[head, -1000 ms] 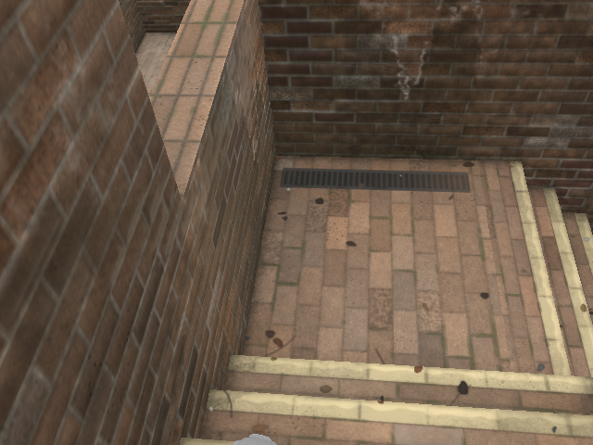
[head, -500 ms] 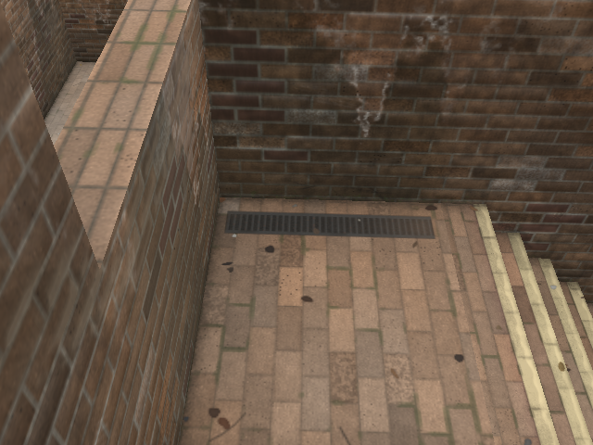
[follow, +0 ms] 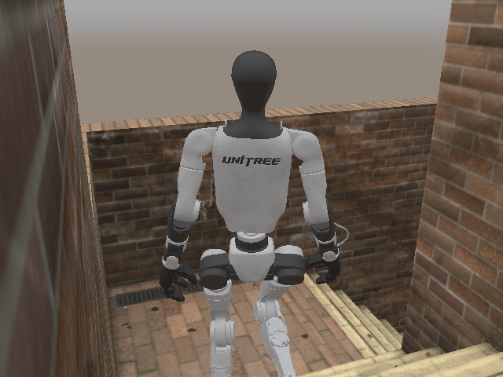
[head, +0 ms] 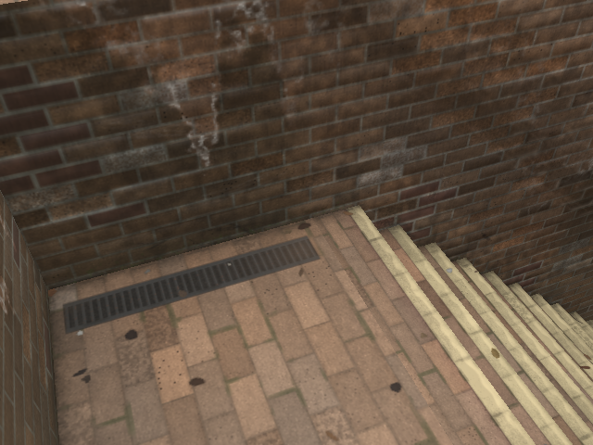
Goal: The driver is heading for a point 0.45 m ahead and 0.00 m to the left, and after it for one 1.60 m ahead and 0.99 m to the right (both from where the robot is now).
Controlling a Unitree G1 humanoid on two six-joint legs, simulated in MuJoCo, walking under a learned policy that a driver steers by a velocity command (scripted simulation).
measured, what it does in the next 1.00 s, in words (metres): goes down, turning right: right foot 0.20 m lower, then left foot 0.20 m lower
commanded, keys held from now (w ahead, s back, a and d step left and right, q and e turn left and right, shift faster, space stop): w+shift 0.30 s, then w+e+shift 0.70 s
